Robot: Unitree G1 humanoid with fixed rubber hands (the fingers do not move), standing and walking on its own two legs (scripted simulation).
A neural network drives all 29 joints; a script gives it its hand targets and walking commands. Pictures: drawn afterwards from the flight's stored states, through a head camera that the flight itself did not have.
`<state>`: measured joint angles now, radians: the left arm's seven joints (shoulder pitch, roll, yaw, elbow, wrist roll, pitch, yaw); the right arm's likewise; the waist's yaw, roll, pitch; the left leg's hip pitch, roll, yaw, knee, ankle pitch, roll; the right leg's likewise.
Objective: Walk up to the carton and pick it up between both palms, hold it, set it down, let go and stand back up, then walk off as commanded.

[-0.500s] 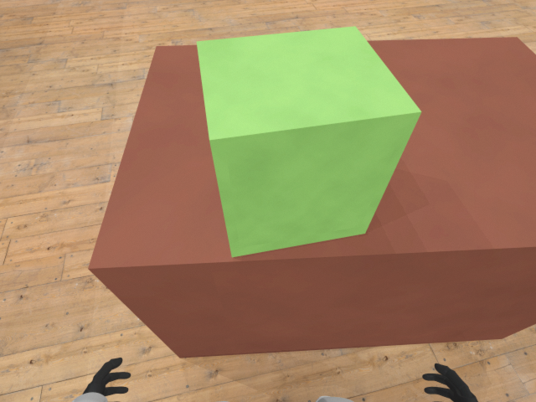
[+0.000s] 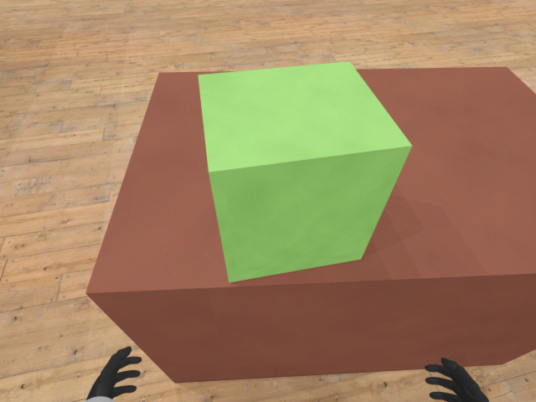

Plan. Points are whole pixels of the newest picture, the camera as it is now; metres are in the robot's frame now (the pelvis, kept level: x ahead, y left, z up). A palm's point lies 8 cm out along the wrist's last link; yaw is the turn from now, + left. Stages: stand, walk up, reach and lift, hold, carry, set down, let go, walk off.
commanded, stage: reach and lift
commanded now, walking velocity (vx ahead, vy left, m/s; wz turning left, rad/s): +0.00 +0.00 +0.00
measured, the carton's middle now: (287, 175) +0.46 +0.00 +0.08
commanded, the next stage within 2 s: none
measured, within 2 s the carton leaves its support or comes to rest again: neither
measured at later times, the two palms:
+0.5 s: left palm out of the picture +0.13 +0.24 -0.02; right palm out of the picture +0.13 -0.26 -0.02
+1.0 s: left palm (136, 370) +0.17 +0.19 +0.03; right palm (510, 376) +0.17 -0.27 +0.03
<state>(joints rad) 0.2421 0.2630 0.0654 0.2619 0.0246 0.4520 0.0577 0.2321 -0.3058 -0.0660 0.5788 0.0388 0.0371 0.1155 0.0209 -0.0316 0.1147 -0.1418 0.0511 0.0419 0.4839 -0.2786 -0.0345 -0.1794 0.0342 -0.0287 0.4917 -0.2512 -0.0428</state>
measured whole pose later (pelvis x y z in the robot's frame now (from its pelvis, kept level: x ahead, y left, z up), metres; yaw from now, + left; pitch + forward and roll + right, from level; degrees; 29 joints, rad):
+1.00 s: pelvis -0.01 +0.00 +0.01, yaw -1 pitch -4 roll +1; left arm 0.41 0.08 -0.06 -0.18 -0.05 0.27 0.23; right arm 0.36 -0.41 -0.10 0.13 0.31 0.04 0.22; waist 0.03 -0.04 0.02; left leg -0.08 0.04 0.05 0.35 -0.20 -0.03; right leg -0.14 0.03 -0.01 0.40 -0.19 -0.04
